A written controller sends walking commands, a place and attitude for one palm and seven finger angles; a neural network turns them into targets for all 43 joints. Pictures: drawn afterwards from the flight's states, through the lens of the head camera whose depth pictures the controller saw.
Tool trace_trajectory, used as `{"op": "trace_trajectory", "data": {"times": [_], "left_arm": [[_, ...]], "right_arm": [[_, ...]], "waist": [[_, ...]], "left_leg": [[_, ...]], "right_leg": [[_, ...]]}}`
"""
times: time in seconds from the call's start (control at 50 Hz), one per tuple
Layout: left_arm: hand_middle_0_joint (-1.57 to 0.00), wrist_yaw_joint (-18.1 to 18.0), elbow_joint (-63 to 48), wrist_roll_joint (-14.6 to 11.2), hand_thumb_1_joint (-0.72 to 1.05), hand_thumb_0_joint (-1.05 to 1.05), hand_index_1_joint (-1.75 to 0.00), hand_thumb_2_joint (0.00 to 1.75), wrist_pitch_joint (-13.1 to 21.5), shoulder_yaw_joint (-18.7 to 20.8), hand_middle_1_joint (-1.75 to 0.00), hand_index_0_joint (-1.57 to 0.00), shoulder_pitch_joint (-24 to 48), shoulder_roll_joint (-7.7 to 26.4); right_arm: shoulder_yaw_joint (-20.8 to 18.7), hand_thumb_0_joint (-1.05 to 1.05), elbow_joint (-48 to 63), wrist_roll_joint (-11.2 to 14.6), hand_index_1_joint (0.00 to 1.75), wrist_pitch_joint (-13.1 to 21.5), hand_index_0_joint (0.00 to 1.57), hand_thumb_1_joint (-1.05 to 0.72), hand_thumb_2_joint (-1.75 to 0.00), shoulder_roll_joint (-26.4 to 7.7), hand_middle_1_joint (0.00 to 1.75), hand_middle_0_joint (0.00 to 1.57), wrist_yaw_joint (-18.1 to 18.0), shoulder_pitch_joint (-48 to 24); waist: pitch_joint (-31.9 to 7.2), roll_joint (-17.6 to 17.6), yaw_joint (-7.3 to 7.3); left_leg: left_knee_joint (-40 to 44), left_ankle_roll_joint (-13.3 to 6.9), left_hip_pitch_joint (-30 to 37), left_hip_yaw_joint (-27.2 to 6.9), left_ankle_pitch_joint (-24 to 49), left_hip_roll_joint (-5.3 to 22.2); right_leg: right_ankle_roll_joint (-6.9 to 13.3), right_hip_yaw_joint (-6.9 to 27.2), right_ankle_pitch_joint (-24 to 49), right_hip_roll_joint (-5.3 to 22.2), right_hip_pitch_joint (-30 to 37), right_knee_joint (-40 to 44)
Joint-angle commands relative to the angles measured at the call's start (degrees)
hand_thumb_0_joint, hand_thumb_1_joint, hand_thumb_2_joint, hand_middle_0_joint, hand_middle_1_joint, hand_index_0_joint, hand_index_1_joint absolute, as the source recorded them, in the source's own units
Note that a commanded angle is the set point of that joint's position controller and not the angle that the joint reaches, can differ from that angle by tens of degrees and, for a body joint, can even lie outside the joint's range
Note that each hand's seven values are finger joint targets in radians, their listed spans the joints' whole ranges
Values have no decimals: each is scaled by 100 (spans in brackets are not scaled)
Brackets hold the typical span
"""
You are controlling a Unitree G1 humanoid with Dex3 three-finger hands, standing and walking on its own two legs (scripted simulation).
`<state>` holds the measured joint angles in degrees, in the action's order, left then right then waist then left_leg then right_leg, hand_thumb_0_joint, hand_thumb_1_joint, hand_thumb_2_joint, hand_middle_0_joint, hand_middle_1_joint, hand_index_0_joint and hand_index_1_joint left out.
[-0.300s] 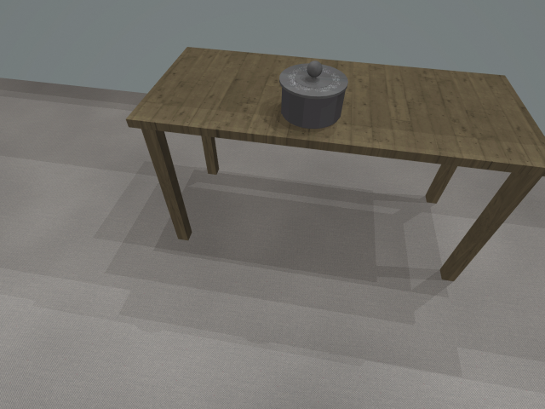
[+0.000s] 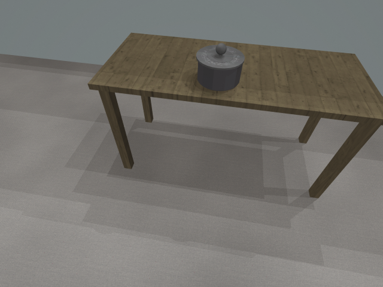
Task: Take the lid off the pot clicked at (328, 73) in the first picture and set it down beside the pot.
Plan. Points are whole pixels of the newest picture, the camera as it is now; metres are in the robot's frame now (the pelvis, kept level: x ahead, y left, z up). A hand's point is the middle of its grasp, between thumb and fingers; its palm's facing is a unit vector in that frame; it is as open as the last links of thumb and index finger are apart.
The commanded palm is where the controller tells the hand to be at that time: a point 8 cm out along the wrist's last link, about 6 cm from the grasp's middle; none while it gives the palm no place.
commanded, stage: look at it before walking up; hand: left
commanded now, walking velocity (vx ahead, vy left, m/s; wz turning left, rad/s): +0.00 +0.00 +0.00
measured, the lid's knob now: (221, 48) +1.00 -0.06 +0.03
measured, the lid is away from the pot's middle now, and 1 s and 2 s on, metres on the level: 0.00 0.00 0.00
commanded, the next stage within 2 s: walk to a spot facing it in 0.34 s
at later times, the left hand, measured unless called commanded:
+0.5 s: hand out of the picture +0.05 +0.22 -0.17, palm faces +0.00 -0.96 -0.28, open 7.4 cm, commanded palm none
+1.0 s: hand out of the picture +0.14 +0.11 -0.16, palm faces -0.16 -0.96 -0.24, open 7.4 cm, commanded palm none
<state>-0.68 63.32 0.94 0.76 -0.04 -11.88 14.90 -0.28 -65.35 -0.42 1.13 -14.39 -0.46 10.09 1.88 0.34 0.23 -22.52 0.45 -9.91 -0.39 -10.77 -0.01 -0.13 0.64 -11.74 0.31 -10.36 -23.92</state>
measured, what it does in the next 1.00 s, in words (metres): walks ahead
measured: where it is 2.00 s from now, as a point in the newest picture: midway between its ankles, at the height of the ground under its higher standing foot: (218, 253)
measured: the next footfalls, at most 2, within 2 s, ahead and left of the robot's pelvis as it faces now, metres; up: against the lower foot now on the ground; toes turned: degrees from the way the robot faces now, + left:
left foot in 1.44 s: +0.43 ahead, -0.01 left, +0.00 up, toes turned -9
right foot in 1.88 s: +0.48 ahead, -0.24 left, +0.00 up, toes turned -13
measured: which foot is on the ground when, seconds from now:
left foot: down 0.00-0.82, up 0.84-1.00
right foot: down 0.00-1.00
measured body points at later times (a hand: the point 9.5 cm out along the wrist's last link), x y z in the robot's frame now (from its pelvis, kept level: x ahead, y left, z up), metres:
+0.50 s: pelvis +0.01 +0.00 +0.00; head +0.02 +0.00 +0.45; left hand +0.05 +0.27 -0.15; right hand +0.06 -0.26 -0.15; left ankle +0.02 +0.12 -0.74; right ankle +0.01 -0.12 -0.74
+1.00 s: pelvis +0.10 -0.07 -0.01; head +0.12 -0.10 +0.44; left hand +0.15 +0.16 -0.15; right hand +0.07 -0.32 -0.17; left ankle +0.12 +0.08 -0.66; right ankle +0.08 -0.13 -0.74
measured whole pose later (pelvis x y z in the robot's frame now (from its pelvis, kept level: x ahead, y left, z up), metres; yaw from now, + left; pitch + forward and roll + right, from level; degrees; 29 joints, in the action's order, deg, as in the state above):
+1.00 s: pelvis +0.10 -0.07 -0.01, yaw -15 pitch +0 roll +2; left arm -0.2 57.2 1.1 2.5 3.2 -20.2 9.2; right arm -3.3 -60.0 -1.3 0.5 -12.7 -0.4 13.8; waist 2.9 -1.1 1.5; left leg -65.9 1.5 -28.8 3.5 -19.1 5.4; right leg 5.7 -2.5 -15.9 -2.9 -13.2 -29.0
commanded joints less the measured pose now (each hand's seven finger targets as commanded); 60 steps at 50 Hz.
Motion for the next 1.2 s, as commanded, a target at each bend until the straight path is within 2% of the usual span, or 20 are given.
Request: {"op": "trace_trajectory", "data": {"times": [0.0,0.42,0.46,0.52,0.58,0.62,0.64,0.68,0.72,0.76,0.78,0.8,0.82,0.84,0.88,0.94,0.98,1.02,1.08,1.18], "left_arm": [[-20,-72,-294,-17,90,0,-30,90,107,169,-30,-20,-50,973],[-20,-68,-268,-25,90,0,-30,90,111,181,-30,-20,-11,978],[-20,-64,-157,-24,90,0,-30,90,28,122,-30,-20,-274,567],[-20,26,-319,12,90,0,-30,90,-83,235,-30,-20,-335,657],[-20,107,-575,32,90,0,-30,90,-112,330,-30,-20,-368,623],[-20,155,-783,27,90,0,-30,90,-68,358,-30,-20,-251,396],[-20,175,-919,32,90,0,-30,90,-50,372,-30,-20,-13,337],[-20,236,-1098,35,90,0,-30,90,0,402,-30,-20,178,273],[-20,285,-1111,12,90,0,-30,90,30,406,-30,-20,9,84],[-20,321,-912,1,90,0,-30,90,44,450,-30,-20,-774,43],[-20,293,-673,11,90,0,-30,90,75,510,-30,-20,-1513,266],[-20,174,-506,55,90,0,-30,90,163,681,-30,-20,-2236,988],[-20,63,-487,-39,90,0,-30,90,158,701,-30,-20,-2476,1186],[-20,-5,-572,-70,90,0,-30,90,161,710,-30,-20,-2232,1020],[-20,-17,-747,-38,90,0,-30,90,194,605,-30,-20,-1556,628],[-20,-32,-851,4,90,0,-30,90,281,490,-30,-20,-1276,293],[-20,-52,-714,8,90,0,-30,90,345,460,-30,-20,-1466,270],[-20,-66,-632,-15,90,0,-30,90,383,422,-30,-20,-1586,172],[-20,-95,-486,-6,90,0,-30,90,430,392,-30,-20,-1818,122],[-20,-154,-342,42,90,0,-30,90,457,360,-30,-20,-2023,81]], "right_arm": [[-170,0,284,-6,30,85,20,-90,-90,-953,30,20,-54,-23],[-151,0,254,-5,30,90,20,-90,-90,-946,30,20,-69,-37],[-77,0,143,-41,30,46,20,-90,-90,-546,30,20,-57,218],[-179,0,257,-83,30,-11,20,-90,-90,-639,30,20,-58,377],[-312,0,452,-96,30,-15,20,-90,-90,-821,30,20,-71,548],[-416,0,512,-97,30,46,20,-90,-90,-1037,30,20,-95,810],[-468,0,561,-89,30,99,20,-90,-90,-1045,30,20,-93,927],[-474,0,609,-96,30,188,20,-90,-90,-907,30,20,-84,1004],[-465,0,667,-127,30,214,20,-90,-90,-871,30,20,-91,814],[-464,0,755,-115,30,215,20,-90,-90,-837,30,20,-95,501],[-428,0,803,-90,30,201,20,-90,-90,-729,30,20,-67,444],[-335,0,1035,-13,30,190,20,-90,-90,-318,30,20,6,342],[-331,0,1314,-61,30,210,20,-90,-90,-322,30,20,17,-49],[-383,0,1314,-59,30,209,20,-90,-90,-440,30,20,4,-133],[-382,0,1214,-75,30,199,20,-90,-90,-311,30,20,22,-121],[-346,0,1022,-108,30,93,20,-90,-90,-80,30,20,12,239],[-343,0,966,-92,30,45,20,-90,-90,8,30,20,32,379],[-337,0,949,-88,30,25,20,-90,-90,34,30,20,58,353],[-341,0,1063,-68,30,45,20,-90,-90,58,30,20,99,-8],[-323,0,1264,-42,30,72,20,-90,-90,118,30,20,165,-666]], "waist": [[-49,-75,-27],[-161,-31,-23],[-180,-59,-24],[276,-30,-22],[622,-391,-70],[697,-1058,-185],[677,-1121,-264],[616,-752,-256],[432,-719,-95],[6,-620,311],[-329,124,641],[-412,1995,941],[-185,1996,901],[18,1186,714],[224,356,376],[104,142,52],[-112,306,16],[-159,329,1],[-49,484,127],[545,458,273]], "left_leg": [[399,-152,31,-555,307,564],[423,-144,172,-538,570,581],[296,-86,252,-349,-66,564],[239,-158,-24,-305,-1602,581],[496,-368,28,-656,-2429,934],[1101,-786,328,-1436,-2809,1696],[1289,-1044,552,-1593,-2333,2083],[1138,-1180,871,-1279,-1172,2251],[816,-967,663,-476,-351,2088],[-152,-590,65,365,-203,1687],[-1343,-338,-646,802,-469,1250],[-3306,35,-2417,1271,-1960,537],[-4517,73,-3221,706,-2471,258],[-4831,-9,-3396,176,-1905,530],[-4884,2,-3077,93,-1180,742],[-4450,157,-2687,150,-617,710],[-4241,191,-2687,247,-392,623],[-4083,192,-2836,250,-83,603],[-3755,161,-3159,269,93,570],[-3162,55,-3403,330,65,512]], "right_leg": [[134,590,168,562,-171,544],[134,569,502,565,3,546],[127,632,-148,505,-134,491],[281,894,-1520,366,-712,420],[323,760,-1857,39,-1470,-207],[211,143,-1341,-228,-2090,-1536],[144,-47,-1440,-33,-2432,-2247],[116,39,-1551,323,-2743,-2495],[105,-161,-1434,444,-2128,-2040],[149,-490,-691,230,-619,-1037],[238,-531,-290,-35,579,-482],[838,1999,-1341,1403,1547,625],[1281,3809,-1152,2183,1375,1361],[1439,3477,-1064,2114,1304,1223],[1401,2915,-1153,1764,430,1154],[1208,1690,1148,1375,183,982],[1151,1259,2012,1208,479,860],[1072,1060,2110,1120,684,908],[1023,963,2316,1166,1083,951],[1047,819,2676,1416,1281,1076]]}}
